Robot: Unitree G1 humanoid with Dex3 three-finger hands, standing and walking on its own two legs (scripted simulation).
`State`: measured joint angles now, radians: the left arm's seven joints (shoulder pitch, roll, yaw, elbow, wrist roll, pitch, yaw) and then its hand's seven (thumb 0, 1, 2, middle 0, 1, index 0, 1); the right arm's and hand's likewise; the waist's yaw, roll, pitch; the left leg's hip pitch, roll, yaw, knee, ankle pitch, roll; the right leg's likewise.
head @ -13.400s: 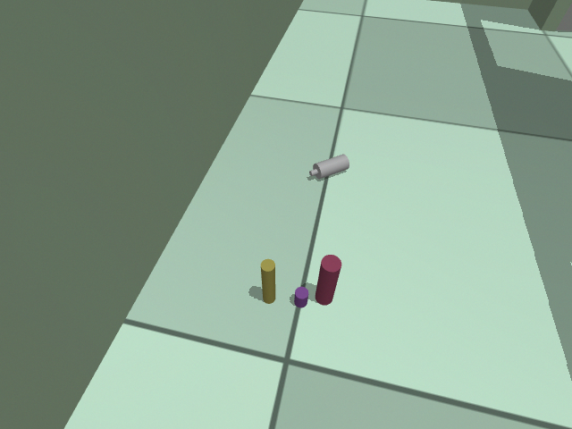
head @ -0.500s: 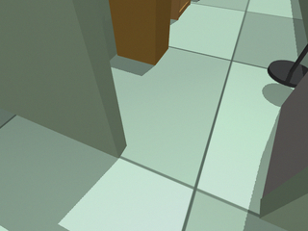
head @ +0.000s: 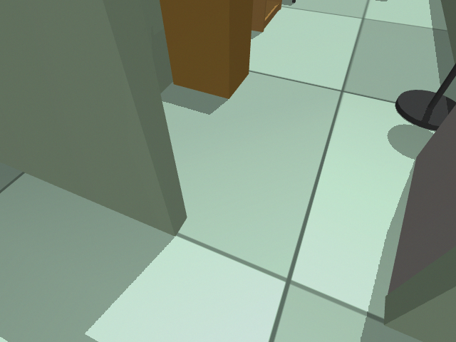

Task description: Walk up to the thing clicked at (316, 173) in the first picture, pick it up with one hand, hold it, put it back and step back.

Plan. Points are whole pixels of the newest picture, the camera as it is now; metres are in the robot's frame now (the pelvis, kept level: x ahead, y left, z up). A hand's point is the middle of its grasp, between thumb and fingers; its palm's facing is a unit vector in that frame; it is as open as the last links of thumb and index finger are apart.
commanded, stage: stand
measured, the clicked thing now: out of the picture -0.59 +1.31 -0.74
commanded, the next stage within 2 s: walk up in 0.04 s
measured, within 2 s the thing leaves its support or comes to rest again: neither
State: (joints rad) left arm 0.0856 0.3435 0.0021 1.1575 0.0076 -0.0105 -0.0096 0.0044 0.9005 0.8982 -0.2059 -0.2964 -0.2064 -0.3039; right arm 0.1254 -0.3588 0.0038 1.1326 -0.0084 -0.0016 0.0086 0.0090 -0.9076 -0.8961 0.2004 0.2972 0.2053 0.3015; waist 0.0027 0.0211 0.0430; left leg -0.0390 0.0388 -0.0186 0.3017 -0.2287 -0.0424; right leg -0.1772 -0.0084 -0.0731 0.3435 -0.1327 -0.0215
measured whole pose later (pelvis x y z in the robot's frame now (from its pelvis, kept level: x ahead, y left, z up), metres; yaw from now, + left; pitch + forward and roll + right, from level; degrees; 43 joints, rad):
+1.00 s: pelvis +0.03 -0.07 -0.01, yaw +51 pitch -2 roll +1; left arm 0.18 0.39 0.08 0.76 0.04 0.01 -0.05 0.01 0.90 0.90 -0.21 -0.30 -0.21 -0.30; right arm 0.24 -0.45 -0.06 0.74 -0.03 0.04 0.04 0.01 -0.91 -0.90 0.20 0.30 0.20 0.30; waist 0.05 0.00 0.11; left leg -0.45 0.02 -0.03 0.93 -0.34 0.00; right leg -0.20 -0.07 -0.18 0.53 -0.30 -0.04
